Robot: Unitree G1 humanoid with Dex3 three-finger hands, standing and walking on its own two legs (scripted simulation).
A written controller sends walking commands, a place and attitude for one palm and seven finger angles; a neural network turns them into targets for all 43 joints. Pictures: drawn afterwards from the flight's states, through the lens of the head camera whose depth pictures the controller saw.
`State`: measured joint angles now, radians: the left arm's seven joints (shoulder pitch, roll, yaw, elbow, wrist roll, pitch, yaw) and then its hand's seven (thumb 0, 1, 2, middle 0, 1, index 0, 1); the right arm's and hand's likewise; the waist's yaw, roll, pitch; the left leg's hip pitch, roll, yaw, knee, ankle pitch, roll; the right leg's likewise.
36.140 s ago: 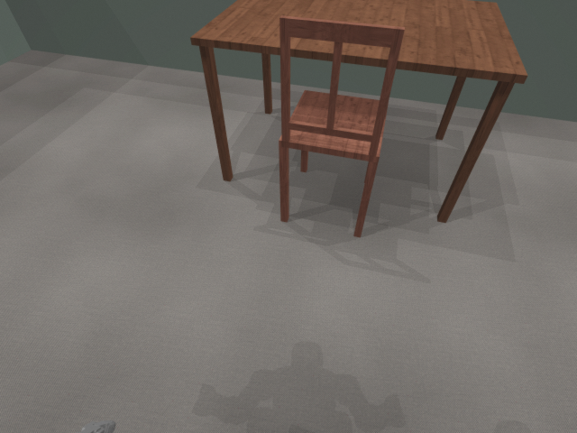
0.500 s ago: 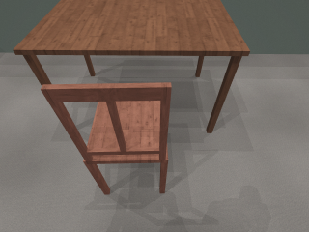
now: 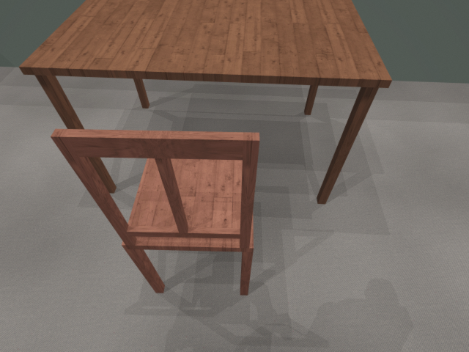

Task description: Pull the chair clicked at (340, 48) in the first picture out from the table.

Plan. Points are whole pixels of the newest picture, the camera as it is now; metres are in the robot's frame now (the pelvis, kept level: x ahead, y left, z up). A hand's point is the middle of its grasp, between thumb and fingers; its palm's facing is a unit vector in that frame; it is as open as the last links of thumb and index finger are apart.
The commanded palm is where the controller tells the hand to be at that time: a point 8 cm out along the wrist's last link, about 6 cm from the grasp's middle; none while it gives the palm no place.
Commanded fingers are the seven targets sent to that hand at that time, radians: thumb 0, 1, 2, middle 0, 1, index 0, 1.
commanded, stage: come to a stop and stand still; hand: left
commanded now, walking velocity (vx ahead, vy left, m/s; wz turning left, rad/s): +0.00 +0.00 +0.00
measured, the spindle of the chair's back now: (174, 198) +0.43 +0.18 -0.07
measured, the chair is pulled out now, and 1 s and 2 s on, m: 0.28 0.28 0.28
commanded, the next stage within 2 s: look again from close up in 1.38 s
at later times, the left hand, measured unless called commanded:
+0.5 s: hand out of the picture +0.00 +0.22 -0.17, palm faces +0.01 -0.98 -0.20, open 7.4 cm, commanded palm none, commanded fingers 0.00 0.90 0.90 -0.20 -0.30 -0.20 -0.30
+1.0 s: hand out of the picture -0.10 +0.21 -0.18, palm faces +0.03 -0.99 -0.13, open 7.4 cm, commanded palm none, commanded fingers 0.00 0.90 0.90 -0.20 -0.30 -0.20 -0.30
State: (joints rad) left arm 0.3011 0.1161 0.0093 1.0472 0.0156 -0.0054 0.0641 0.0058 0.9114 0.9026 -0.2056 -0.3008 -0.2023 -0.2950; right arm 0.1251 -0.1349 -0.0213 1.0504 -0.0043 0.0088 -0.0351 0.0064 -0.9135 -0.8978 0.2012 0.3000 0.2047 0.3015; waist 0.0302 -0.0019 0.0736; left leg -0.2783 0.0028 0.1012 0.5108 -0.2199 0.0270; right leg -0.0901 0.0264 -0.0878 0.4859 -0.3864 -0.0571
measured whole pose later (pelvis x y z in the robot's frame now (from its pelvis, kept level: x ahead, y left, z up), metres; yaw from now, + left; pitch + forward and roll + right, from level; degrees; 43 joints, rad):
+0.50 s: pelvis -0.06 +0.04 +0.00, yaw +0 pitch -1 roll -1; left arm 0.29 0.19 -0.01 0.92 0.02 0.02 0.04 0.00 0.90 0.90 -0.20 -0.30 -0.20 -0.29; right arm 0.32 -0.16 0.01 1.00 -0.02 0.02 0.00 0.01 -0.91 -0.90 0.20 0.30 0.20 0.30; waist -0.01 -0.01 0.02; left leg -0.33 -0.04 0.06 0.54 -0.20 0.08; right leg -0.20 0.01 -0.07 0.53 -0.34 -0.03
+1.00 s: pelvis -0.04 +0.06 +0.01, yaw +0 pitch +0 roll -1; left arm 0.40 0.14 -0.03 1.11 0.01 -0.01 0.04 0.00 0.91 0.90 -0.20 -0.30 -0.20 -0.29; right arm 0.25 -0.16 0.02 1.10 0.00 -0.01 -0.02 0.01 -0.92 -0.90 0.20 0.30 0.21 0.30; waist 0.02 -0.04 0.02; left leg -0.26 -0.07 0.06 0.44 -0.18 0.10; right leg -0.14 -0.02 -0.05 0.44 -0.30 0.01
